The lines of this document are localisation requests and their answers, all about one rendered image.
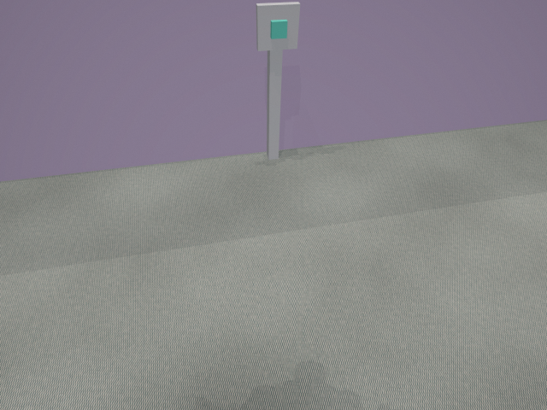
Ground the panel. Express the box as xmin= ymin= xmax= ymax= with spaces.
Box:
xmin=256 ymin=2 xmax=300 ymax=160

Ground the button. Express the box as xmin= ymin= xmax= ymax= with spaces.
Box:
xmin=271 ymin=20 xmax=287 ymax=39

